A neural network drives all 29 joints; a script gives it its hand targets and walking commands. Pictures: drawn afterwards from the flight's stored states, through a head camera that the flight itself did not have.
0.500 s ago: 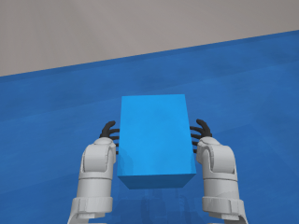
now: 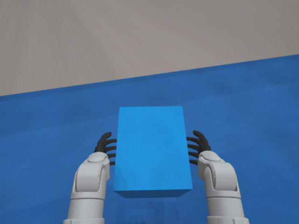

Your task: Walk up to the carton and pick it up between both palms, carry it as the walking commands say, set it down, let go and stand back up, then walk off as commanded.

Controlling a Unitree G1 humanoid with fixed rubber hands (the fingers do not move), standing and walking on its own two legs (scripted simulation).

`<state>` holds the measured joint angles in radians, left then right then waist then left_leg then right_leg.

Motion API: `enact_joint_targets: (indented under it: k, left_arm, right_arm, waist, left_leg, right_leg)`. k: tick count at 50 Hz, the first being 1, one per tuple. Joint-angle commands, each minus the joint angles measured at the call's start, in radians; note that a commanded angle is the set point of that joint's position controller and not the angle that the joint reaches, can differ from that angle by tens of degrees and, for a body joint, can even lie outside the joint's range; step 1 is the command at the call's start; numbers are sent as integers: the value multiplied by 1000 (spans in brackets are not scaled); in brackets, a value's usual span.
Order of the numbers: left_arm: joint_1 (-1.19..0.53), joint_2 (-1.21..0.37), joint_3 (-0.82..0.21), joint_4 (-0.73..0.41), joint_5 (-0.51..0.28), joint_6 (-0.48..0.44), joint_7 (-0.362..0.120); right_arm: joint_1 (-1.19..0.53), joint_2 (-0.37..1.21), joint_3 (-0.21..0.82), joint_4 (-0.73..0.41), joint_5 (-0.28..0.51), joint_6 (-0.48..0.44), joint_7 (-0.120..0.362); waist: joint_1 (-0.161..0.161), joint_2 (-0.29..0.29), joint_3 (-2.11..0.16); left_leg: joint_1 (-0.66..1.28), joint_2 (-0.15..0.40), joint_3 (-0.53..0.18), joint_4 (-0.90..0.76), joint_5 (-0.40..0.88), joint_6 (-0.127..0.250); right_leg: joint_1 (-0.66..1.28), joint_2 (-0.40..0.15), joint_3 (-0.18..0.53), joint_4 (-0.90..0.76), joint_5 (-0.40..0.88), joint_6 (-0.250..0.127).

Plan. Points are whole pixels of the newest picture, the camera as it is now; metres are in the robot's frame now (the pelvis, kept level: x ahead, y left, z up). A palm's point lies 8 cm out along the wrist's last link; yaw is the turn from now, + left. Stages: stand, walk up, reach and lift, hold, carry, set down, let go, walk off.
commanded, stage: carry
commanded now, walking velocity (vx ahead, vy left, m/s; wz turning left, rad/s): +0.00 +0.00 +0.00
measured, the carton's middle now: (151, 156) +0.34 +0.01 +0.01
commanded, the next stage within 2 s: none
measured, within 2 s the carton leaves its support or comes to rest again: neither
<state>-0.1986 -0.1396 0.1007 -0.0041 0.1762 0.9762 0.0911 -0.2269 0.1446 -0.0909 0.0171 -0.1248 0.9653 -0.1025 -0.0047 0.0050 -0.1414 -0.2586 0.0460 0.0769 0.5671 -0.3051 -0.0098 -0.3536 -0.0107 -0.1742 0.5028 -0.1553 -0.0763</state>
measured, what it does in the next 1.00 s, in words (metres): stands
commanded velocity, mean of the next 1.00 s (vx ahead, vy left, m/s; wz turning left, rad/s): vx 0.00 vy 0.00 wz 0.00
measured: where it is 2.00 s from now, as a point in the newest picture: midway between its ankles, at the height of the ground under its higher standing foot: outside the picture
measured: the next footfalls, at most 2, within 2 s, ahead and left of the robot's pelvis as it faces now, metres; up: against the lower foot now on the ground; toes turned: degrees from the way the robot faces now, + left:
none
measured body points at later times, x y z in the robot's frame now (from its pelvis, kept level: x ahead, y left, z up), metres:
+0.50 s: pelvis -0.03 +0.02 +0.00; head -0.05 +0.01 +0.45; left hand +0.27 +0.16 +0.05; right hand +0.27 -0.11 +0.05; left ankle +0.00 +0.12 -0.73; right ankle +0.08 -0.07 -0.73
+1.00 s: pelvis +0.01 +0.03 +0.00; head +0.00 +0.03 +0.45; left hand +0.31 +0.18 +0.06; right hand +0.32 -0.10 +0.06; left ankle +0.00 +0.12 -0.73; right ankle +0.08 -0.07 -0.73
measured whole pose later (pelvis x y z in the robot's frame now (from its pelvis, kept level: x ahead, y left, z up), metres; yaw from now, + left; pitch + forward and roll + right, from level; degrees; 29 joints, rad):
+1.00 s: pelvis +0.01 +0.03 +0.00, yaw +1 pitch +3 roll +0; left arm -0.21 -0.14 0.09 -0.08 0.14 1.02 0.13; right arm -0.25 0.15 -0.09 -0.03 -0.12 1.00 -0.14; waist 0.01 0.00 -0.10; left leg -0.29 0.00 0.09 0.55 -0.31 0.03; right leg -0.40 -0.06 -0.16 0.52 -0.17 -0.03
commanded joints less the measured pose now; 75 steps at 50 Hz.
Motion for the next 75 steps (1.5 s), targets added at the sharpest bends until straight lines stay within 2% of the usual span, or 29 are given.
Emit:
enact_joint_targets:
  k: [1,9,10,13,16,21,24,26,31,33,34,35,36,37,38,41,44,48,52,55,58,59,61,65,66,70,71,74,75]
  left_arm:
    - [-451,-784,-354,134,-189,-94,-202]
    - [-684,-889,-513,-134,-340,-97,-196]
    - [-561,-844,-491,-111,-328,-77,-195]
    - [-574,-867,-557,-201,-356,-65,-189]
    - [-570,-851,-522,-197,-345,-41,-195]
    - [-408,-844,-410,65,-241,-57,-205]
    - [-507,-872,-457,-140,-328,-83,-204]
    - [-589,-914,-530,-281,-397,-63,-193]
    - [-395,-779,-369,29,-223,-60,-192]
    - [-530,-866,-493,-203,-353,-74,-199]
    - [-473,-851,-478,-104,-315,-77,-202]
    - [-584,-898,-554,-325,-410,-63,-191]
    - [-561,-901,-541,-265,-390,-36,-193]
    - [-553,-864,-544,-309,-390,-38,-189]
    - [-496,-802,-393,-8,-251,-53,-198]
    - [-456,-845,-539,-224,-371,-44,-190]
    - [-554,-857,-562,-254,-387,-24,-181]
    - [-543,-841,-550,-290,-382,10,-180]
    - [-389,-821,-402,20,-294,5,-198]
    - [-568,-847,-511,-302,-398,-29,-180]
    - [-541,-817,-453,-183,-314,-35,-177]
    - [-414,-825,-370,58,-227,-42,-187]
    - [-452,-823,-458,-133,-296,-68,-176]
    - [-561,-853,-486,-234,-343,-79,-179]
    - [-478,-858,-418,-35,-290,-76,-187]
    - [-517,-820,-452,-121,-301,-73,-181]
    - [-436,-796,-337,133,-204,-91,-186]
    - [-523,-826,-483,-113,-302,-115,-187]
    - [-517,-835,-503,-94,-312,-114,-192]
  right_arm:
    - [-359,767,368,123,126,-63,201]
    - [-574,883,457,-103,238,-81,187]
    - [-469,891,478,-66,249,-59,182]
    - [-386,885,476,-87,242,-48,183]
    - [-423,900,486,-103,247,-23,189]
    - [-436,838,432,-7,198,-48,209]
    - [-511,897,507,-162,275,-64,203]
    - [-478,926,517,-203,321,-35,194]
    - [-403,830,414,12,192,-48,197]
    - [-555,853,540,-272,294,-57,197]
    - [-451,853,495,-109,237,-54,200]
    - [-537,896,553,-300,325,-41,190]
    - [-466,892,514,-225,291,-14,193]
    - [-505,869,525,-270,308,-14,193]
    - [-443,817,395,9,164,-37,193]
    - [-411,824,507,-238,275,-32,187]
    - [-467,876,537,-210,309,-9,195]
    - [-391,869,513,-150,304,36,202]
    - [-458,774,444,-117,227,8,182]
    - [-420,855,484,-197,315,2,196]
    - [-439,854,453,-81,262,-4,197]
    - [-420,795,380,4,183,-34,199]
    - [-329,833,439,-51,240,-50,197]
    - [-514,853,482,-201,292,-63,189]
    - [-458,831,415,-63,223,-61,186]
    - [-459,812,438,-104,227,-53,186]
    - [-431,764,334,91,134,-78,190]
    - [-450,830,460,-80,222,-93,197]
    - [-449,825,444,-75,213,-104,196]
  waist:
    - [5,-3,-70]
    - [9,101,-105]
    - [8,-1,-136]
    - [5,121,-267]
    - [9,-50,-224]
    - [15,24,-169]
    - [11,-143,-226]
    - [12,17,-265]
    - [14,-47,-298]
    - [15,-93,-285]
    - [14,-40,-253]
    - [14,-13,-260]
    - [11,33,-242]
    - [18,37,-238]
    - [8,-44,-249]
    - [9,8,-296]
    - [8,17,-314]
    - [10,15,-232]
    - [11,-115,-268]
    - [13,7,-296]
    - [7,-24,-294]
    - [12,-18,-316]
    - [16,98,-297]
    - [11,2,-252]
    - [8,-41,-207]
    - [10,-3,-168]
    - [11,27,-176]
    - [13,-25,-161]
    - [9,49,-176]
  left_leg:
    - [-122,95,-119,-191,-143,55]
    - [-178,89,-125,-224,-233,52]
    - [-184,93,-158,-236,-229,71]
    - [-63,100,-130,-195,-147,75]
    - [-104,99,-138,-179,-86,75]
    - [-157,90,-147,-217,-190,76]
    - [-72,69,-98,-118,-5,57]
    - [-68,63,-89,-128,-15,60]
    - [-83,56,-99,-105,34,66]
    - [-50,64,-93,-104,31,66]
    - [-58,70,-92,-150,23,60]
    - [-73,90,-132,-179,-5,75]
    - [-77,80,-119,-181,-44,71]
    - [-90,96,-127,-201,-24,78]
    - [-100,89,-116,-147,47,65]
    - [-14,86,-78,-116,214,60]
    - [30,103,-87,-89,458,59]
    - [-38,81,-76,-104,253,62]
    - [-3,87,-76,-51,369,60]
    - [-23,76,-68,-58,329,46]
    - [-19,93,-91,-76,342,66]
    - [-5,96,-82,-65,341,59]
    - [7,78,-63,-55,459,66]
    - [-63,76,-88,-93,176,60]
    - [-60,63,-87,-105,117,54]
    - [-66,89,-119,-185,89,71]
    - [-52,109,-126,-172,152,78]
    - [-60,101,-108,-179,146,66]
    - [-90,99,-137,-169,133,70]
  right_leg:
    - [69,-130,162,-176,-282,54]
    - [89,-91,134,-102,-219,69]
    - [124,-88,123,-69,-212,63]
    - [133,-116,146,-86,-144,60]
    - [165,-132,145,-110,-124,63]
    - [125,-137,163,-136,-285,56]
    - [129,-155,159,-166,-185,63]
    - [168,-161,156,-149,-154,57]
    - [211,-183,186,-145,-89,45]
    - [151,-177,179,-163,-137,63]
    - [149,-162,150,-125,-113,64]
    - [164,-150,133,-98,-88,58]
    - [141,-137,135,-106,-100,69]
    - [158,-141,143,-99,-39,56]
    - [185,-138,124,-92,-30,56]
    - [183,-161,135,-48,112,52]
    - [199,-131,112,26,169,47]
    - [172,-146,128,-40,86,54]
    - [227,-146,117,-6,275,48]
    - [266,-174,126,8,287,42]
    - [248,-152,110,10,183,46]
    - [245,-136,108,7,150,43]
    - [249,-157,107,33,222,32]
    - [228,-159,123,-34,62,52]
    - [197,-155,118,-48,9,62]
    - [167,-143,117,-37,-47,65]
    - [183,-131,118,-41,-13,62]
    - [173,-127,116,-32,-33,65]
    - [186,-115,114,-31,-5,73]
